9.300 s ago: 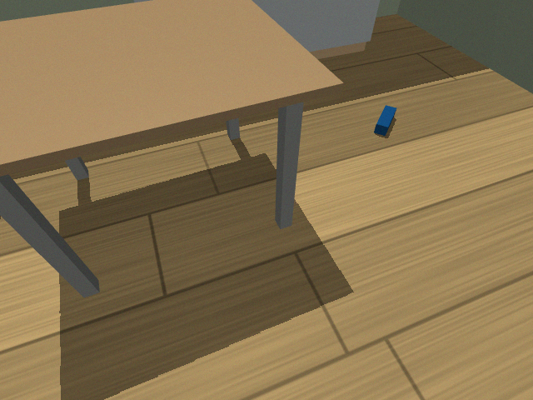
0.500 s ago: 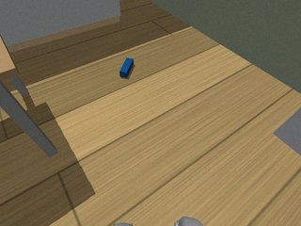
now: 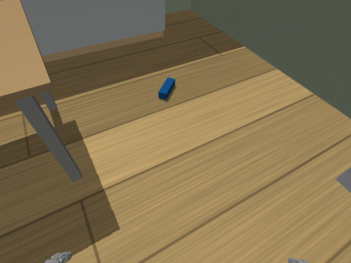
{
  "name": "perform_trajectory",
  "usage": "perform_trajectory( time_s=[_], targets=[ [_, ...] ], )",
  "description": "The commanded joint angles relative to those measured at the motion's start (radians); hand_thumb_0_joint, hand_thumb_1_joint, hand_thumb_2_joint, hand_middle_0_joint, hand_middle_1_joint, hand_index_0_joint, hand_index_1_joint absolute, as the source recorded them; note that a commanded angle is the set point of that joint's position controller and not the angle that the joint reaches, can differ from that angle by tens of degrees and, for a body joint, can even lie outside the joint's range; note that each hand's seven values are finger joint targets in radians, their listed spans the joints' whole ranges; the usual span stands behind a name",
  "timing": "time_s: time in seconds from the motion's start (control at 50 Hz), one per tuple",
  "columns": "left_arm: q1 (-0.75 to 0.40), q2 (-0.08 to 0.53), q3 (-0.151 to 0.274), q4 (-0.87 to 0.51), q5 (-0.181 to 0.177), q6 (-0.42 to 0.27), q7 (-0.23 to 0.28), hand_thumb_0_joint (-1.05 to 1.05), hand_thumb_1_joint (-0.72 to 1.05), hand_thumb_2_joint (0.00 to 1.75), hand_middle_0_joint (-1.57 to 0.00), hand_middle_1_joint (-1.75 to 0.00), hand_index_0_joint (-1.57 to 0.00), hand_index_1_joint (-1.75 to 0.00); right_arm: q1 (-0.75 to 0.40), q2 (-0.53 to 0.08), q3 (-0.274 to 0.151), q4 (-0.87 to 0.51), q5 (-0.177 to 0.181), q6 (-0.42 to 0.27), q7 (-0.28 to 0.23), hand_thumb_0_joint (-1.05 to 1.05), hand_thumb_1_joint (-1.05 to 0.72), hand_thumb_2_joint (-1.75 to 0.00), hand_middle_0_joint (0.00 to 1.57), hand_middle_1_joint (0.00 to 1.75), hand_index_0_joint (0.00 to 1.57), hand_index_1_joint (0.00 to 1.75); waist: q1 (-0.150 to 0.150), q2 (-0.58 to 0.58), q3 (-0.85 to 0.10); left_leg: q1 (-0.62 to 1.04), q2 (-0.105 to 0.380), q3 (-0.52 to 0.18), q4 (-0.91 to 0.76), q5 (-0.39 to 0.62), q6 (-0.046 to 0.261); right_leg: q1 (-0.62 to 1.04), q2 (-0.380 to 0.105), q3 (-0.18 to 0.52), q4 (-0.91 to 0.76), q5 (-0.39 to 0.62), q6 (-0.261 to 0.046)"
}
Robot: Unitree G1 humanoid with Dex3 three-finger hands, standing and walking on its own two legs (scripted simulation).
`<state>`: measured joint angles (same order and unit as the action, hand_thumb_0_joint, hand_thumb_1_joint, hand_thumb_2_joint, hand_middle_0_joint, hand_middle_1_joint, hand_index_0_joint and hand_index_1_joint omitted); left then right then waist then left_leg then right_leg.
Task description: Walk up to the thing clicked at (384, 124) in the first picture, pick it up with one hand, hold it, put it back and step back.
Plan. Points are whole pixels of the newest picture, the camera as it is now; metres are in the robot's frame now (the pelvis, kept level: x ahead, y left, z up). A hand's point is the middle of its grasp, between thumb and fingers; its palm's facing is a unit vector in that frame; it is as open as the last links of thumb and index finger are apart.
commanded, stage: walk up
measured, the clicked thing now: (167, 88) +1.60 +0.14 -0.74
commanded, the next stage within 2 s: stand in 0.18 s
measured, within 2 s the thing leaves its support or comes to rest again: neither
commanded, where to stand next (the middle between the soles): +0.08 -0.04 m, yaw -3 degrees
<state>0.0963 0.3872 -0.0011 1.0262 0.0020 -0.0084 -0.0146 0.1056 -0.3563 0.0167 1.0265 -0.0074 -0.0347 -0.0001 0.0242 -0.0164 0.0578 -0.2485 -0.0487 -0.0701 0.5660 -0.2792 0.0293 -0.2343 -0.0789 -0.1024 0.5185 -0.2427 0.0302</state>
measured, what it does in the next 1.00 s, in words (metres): stands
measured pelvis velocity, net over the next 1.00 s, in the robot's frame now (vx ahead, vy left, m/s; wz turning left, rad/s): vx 0.01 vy -0.04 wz -0.03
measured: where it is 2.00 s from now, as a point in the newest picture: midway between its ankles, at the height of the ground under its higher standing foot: outside the picture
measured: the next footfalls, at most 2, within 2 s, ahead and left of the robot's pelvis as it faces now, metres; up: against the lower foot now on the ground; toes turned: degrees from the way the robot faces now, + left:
none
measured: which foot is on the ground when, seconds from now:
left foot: down 0.00-1.00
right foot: down 0.00-1.00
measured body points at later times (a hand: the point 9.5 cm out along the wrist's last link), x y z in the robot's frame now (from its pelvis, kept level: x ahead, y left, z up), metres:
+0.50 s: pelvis +0.01 -0.02 +0.01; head +0.01 -0.02 +0.46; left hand +0.08 +0.28 -0.12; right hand +0.10 -0.32 -0.12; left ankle +0.02 +0.10 -0.73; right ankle +0.02 -0.15 -0.73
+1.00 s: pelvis +0.01 -0.04 +0.02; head +0.02 -0.04 +0.47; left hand +0.10 +0.26 -0.11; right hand +0.08 -0.34 -0.12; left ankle +0.02 +0.10 -0.73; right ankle +0.02 -0.15 -0.73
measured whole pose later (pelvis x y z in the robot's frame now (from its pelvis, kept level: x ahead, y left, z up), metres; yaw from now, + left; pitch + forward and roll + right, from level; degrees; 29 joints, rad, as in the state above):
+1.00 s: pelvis +0.01 -0.04 +0.02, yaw -2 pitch -2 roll +0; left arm 0.08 0.35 0.00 1.16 0.01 -0.01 -0.01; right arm 0.09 -0.35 0.00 1.16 -0.01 -0.01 0.00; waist 0.00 0.01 0.04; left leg -0.10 0.01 -0.06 0.31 -0.17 -0.03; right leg -0.13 -0.02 -0.09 0.33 -0.16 -0.01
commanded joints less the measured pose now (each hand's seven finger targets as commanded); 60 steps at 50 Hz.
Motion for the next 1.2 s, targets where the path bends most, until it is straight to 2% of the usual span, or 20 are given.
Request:
perform_trajectory(
  time_s=[0.0, 0.04, 0.12, 0.14, 0.16, 0.2, 0.26, 0.32, 0.38, 0.48, 0.5, 0.56, 0.6, 0.74, 0.78, 0.84, 0.96, 1.02, 1.16, 1.18],
  targets=[
    [-0.045, 0.189, 0.044, -0.027, -0.004, -0.02, 0.006, 0.0, 0.9, 0.9, -0.2, -0.3, -0.2, -0.3, -0.064, -0.244, -0.053, -0.034, 0.005, -0.022, -0.012, 0.0, -0.9, -0.9, 0.2, 0.3, 0.2, 0.3, 0.002, 0.08, -0.08, -0.062, 0.151, -0.181, -0.233, 0.115, 0.022, 0.133, -0.056, 0.089, -0.107, -0.003, -0.056],
    [-0.05, 0.188, 0.047, -0.008, -0.004, -0.024, 0.006, 0.0, 0.9, 0.9, -0.2, -0.3, -0.2, -0.3, -0.066, -0.234, -0.049, -0.018, 0.007, -0.022, -0.011, 0.0, -0.9, -0.9, 0.2, 0.3, 0.2, 0.3, 0.002, 0.065, -0.089, -0.043, 0.145, -0.166, -0.231, 0.174, 0.015, 0.153, -0.064, 0.089, -0.131, 0.022, -0.055],
    [-0.059, 0.189, 0.047, 0.014, -0.002, -0.025, 0.006, 0.0, 0.9, 0.9, -0.2, -0.3, -0.2, -0.3, -0.077, -0.232, -0.049, 0.001, 0.006, -0.02, -0.01, 0.0, -0.9, -0.9, 0.2, 0.3, 0.2, 0.3, -0.005, 0.061, -0.087, -0.016, 0.137, -0.147, -0.247, 0.193, 0.007, 0.161, -0.07, 0.084, -0.167, 0.027, -0.048],
    [-0.058, 0.19, 0.047, 0.013, -0.002, -0.025, 0.005, 0.0, 0.9, 0.9, -0.2, -0.3, -0.2, -0.3, -0.077, -0.234, -0.048, 0.005, 0.005, -0.019, -0.01, 0.0, -0.9, -0.9, 0.2, 0.3, 0.2, 0.3, -0.003, 0.054, -0.104, 0.004, 0.139, -0.138, -0.242, 0.207, 0.007, 0.167, -0.073, 0.085, -0.171, 0.042, -0.045],
    [-0.051, 0.178, 0.037, 0.038, 0.002, -0.027, 0.009, 0.0, 0.9, 0.9, -0.2, -0.3, -0.2, -0.3, -0.095, -0.205, -0.052, 0.016, 0.003, -0.015, -0.006, 0.0, -0.9, -0.9, 0.2, 0.3, 0.2, 0.3, -0.006, 0.044, -0.088, 0.049, 0.152, -0.123, -0.255, 0.235, -0.002, 0.137, -0.076, 0.105, -0.192, 0.07, -0.052],
    [-0.064, 0.185, 0.038, 0.042, 0.005, -0.03, 0.014, 0.0, 0.9, 0.9, -0.2, -0.3, -0.2, -0.3, -0.08, -0.212, -0.056, 0.022, 0.003, -0.013, -0.007, 0.0, -0.9, -0.9, 0.2, 0.3, 0.2, 0.3, -0.017, 0.035, -0.119, 0.094, 0.154, -0.111, -0.245, 0.311, -0.006, 0.147, -0.08, 0.101, -0.195, 0.13, -0.052],
    [-0.062, 0.189, 0.037, 0.057, 0.002, -0.033, 0.018, 0.0, 0.9, 0.9, -0.2, -0.3, -0.2, -0.3, -0.088, -0.215, -0.059, 0.036, 0.006, -0.004, -0.005, 0.0, -0.9, -0.9, 0.2, 0.3, 0.2, 0.3, -0.018, 0.023, -0.108, 0.083, 0.15, -0.097, -0.262, 0.269, -0.006, 0.164, -0.084, 0.112, -0.216, 0.132, -0.046],
    [-0.059, 0.182, 0.035, 0.068, 0.002, -0.033, 0.019, 0.0, 0.9, 0.9, -0.2, -0.3, -0.2, -0.3, -0.096, -0.213, -0.058, 0.046, 0.007, -0.004, -0.005, 0.0, -0.9, -0.9, 0.2, 0.3, 0.2, 0.3, -0.016, 0.031, -0.109, 0.103, 0.158, -0.092, -0.27, 0.304, -0.008, 0.17, -0.083, 0.109, -0.219, 0.166, -0.046],
    [-0.059, 0.189, 0.037, 0.078, 0.003, -0.034, 0.023, 0.0, 0.9, 0.9, -0.2, -0.3, -0.2, -0.3, -0.097, -0.208, -0.061, 0.054, 0.007, 0.002, -0.005, 0.0, -0.9, -0.9, 0.2, 0.3, 0.2, 0.3, -0.017, -0.006, -0.115, 0.097, 0.157, -0.083, -0.278, 0.27, -0.007, 0.183, -0.086, 0.116, -0.23, 0.162, -0.047],
    [-0.062, 0.183, 0.037, 0.083, 0.004, -0.028, 0.022, 0.0, 0.9, 0.9, -0.2, -0.3, -0.2, -0.3, -0.091, -0.207, -0.061, 0.069, 0.002, 0.008, -0.003, 0.0, -0.9, -0.9, 0.2, 0.3, 0.2, 0.3, -0.018, 0.01, -0.075, 0.061, 0.148, -0.075, -0.311, 0.152, -0.014, 0.159, -0.08, 0.125, -0.251, 0.048, -0.045],
    [-0.049, 0.176, 0.035, 0.085, 0.007, -0.029, 0.023, 0.0, 0.9, 0.9, -0.2, -0.3, -0.2, -0.3, -0.104, -0.202, -0.061, 0.068, 0.003, 0.008, -0.001, 0.0, -0.9, -0.9, 0.2, 0.3, 0.2, 0.3, -0.01, 0.001, -0.063, 0.068, 0.151, -0.081, -0.308, 0.176, -0.013, 0.151, -0.078, 0.123, -0.257, 0.046, -0.044],
    [-0.047, 0.18, 0.037, 0.084, 0.007, -0.029, 0.024, 0.0, 0.9, 0.9, -0.2, -0.3, -0.2, -0.3, -0.098, -0.198, -0.061, 0.07, 0.002, 0.008, -0.002, 0.0, -0.9, -0.9, 0.2, 0.3, 0.2, 0.3, -0.011, 0.0, -0.081, 0.085, 0.15, -0.075, -0.301, 0.199, -0.015, 0.149, -0.078, 0.124, -0.262, 0.065, -0.046],
    [-0.056, 0.183, 0.04, 0.081, 0.006, -0.028, 0.023, 0.0, 0.9, 0.9, -0.2, -0.3, -0.2, -0.3, -0.089, -0.195, -0.059, 0.075, 0.001, 0.008, -0.001, 0.0, -0.9, -0.9, 0.2, 0.3, 0.2, 0.3, -0.015, 0.007, -0.073, 0.087, 0.146, -0.068, -0.306, 0.167, -0.018, 0.135, -0.078, 0.133, -0.267, 0.031, -0.045],
    [-0.055, 0.178, 0.042, 0.076, 0.004, -0.027, 0.024, 0.0, 0.9, 0.9, -0.2, -0.3, -0.2, -0.3, -0.09, -0.195, -0.057, 0.075, 0.0, 0.005, -0.005, 0.0, -0.9, -0.9, 0.2, 0.3, 0.2, 0.3, -0.01, 0.014, -0.095, 0.105, 0.161, -0.066, -0.299, 0.256, -0.018, 0.168, -0.077, 0.127, -0.249, 0.139, -0.05],
    [-0.054, 0.177, 0.042, 0.076, 0.005, -0.027, 0.024, 0.0, 0.9, 0.9, -0.2, -0.3, -0.2, -0.3, -0.077, -0.2, -0.056, 0.078, 0.001, 0.007, -0.006, 0.0, -0.9, -0.9, 0.2, 0.3, 0.2, 0.3, -0.013, 0.012, -0.104, 0.102, 0.16, -0.062, -0.294, 0.244, -0.019, 0.177, -0.08, 0.128, -0.252, 0.149, -0.051],
    [-0.057, 0.185, 0.045, 0.074, 0.002, -0.027, 0.022, 0.0, 0.9, 0.9, -0.2, -0.3, -0.2, -0.3, -0.068, -0.191, -0.049, 0.079, 0.001, 0.008, -0.005, 0.0, -0.9, -0.9, 0.2, 0.3, 0.2, 0.3, -0.016, 0.003, -0.082, 0.099, 0.156, -0.058, -0.302, 0.214, -0.021, 0.154, -0.075, 0.135, -0.262, 0.106, -0.048],
    [-0.054, 0.172, 0.044, 0.072, 0.001, -0.025, 0.02, 0.0, 0.9, 0.9, -0.2, -0.3, -0.2, -0.3, -0.062, -0.203, -0.049, 0.078, 0.0, 0.005, -0.008, 0.0, -0.9, -0.9, 0.2, 0.3, 0.2, 0.3, -0.015, 0.025, -0.099, 0.111, 0.167, -0.058, -0.3, 0.265, -0.023, 0.171, -0.071, 0.13, -0.25, 0.167, -0.049],
    [-0.061, 0.18, 0.046, 0.07, 0.007, -0.023, 0.021, 0.0, 0.9, 0.9, -0.2, -0.3, -0.2, -0.3, -0.064, -0.194, -0.048, 0.073, -0.001, 0.01, -0.008, 0.0, -0.9, -0.9, 0.2, 0.3, 0.2, 0.3, -0.016, -0.003, -0.078, 0.094, 0.161, -0.053, -0.297, 0.201, -0.021, 0.154, -0.071, 0.134, -0.269, 0.085, -0.047],
    [-0.057, 0.175, 0.047, 0.067, 0.002, -0.024, 0.021, 0.0, 0.9, 0.9, -0.2, -0.3, -0.2, -0.3, -0.057, -0.203, -0.047, 0.072, 0.0, 0.006, -0.01, 0.0, -0.9, -0.9, 0.2, 0.3, 0.2, 0.3, -0.019, 0.027, -0.101, 0.118, 0.168, -0.049, -0.29, 0.255, -0.022, 0.168, -0.075, 0.139, -0.253, 0.183, -0.051],
    [-0.054, 0.172, 0.045, 0.066, 0.003, -0.025, 0.02, 0.0, 0.9, 0.9, -0.2, -0.3, -0.2, -0.3, -0.051, -0.201, -0.045, 0.072, -0.001, 0.007, -0.009, 0.0, -0.9, -0.9, 0.2, 0.3, 0.2, 0.3, -0.019, 0.033, -0.1, 0.108, 0.168, -0.05, -0.296, 0.244, -0.022, 0.17, -0.069, 0.13, -0.256, 0.167, -0.05]
  ],
)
